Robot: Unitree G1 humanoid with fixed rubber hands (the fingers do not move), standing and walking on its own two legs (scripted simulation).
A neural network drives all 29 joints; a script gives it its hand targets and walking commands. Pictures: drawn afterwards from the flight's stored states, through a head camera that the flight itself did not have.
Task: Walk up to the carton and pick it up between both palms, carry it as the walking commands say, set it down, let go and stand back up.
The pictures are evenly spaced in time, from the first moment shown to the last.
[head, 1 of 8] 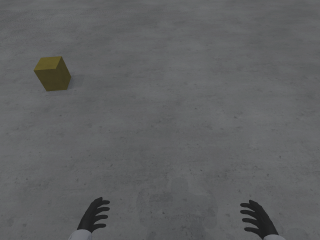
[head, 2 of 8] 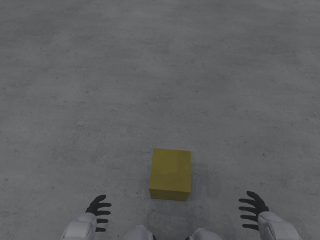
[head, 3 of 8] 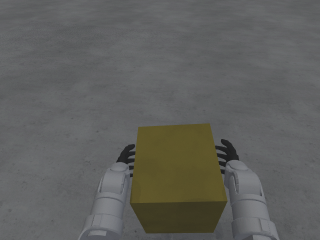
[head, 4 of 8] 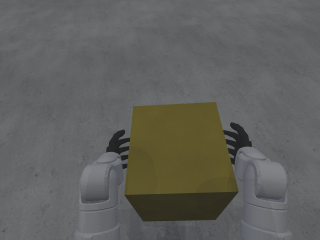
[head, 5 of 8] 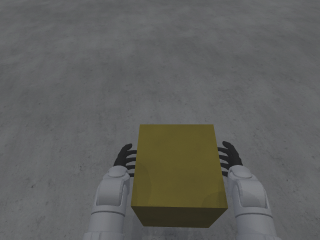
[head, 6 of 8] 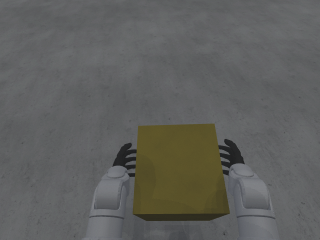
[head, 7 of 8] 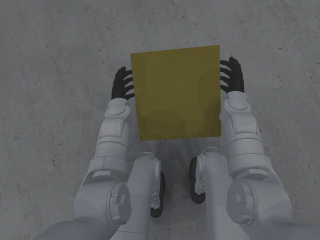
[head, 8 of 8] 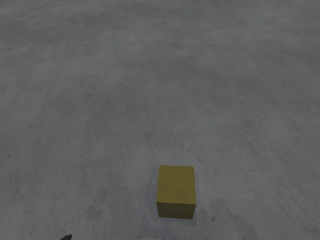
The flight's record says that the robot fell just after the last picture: no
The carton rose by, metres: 0.67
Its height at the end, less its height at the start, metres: +0.00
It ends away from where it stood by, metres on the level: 2.71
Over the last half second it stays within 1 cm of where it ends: yes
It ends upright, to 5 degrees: yes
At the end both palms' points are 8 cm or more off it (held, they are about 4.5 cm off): yes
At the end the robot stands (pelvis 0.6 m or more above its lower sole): yes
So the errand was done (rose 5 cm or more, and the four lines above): yes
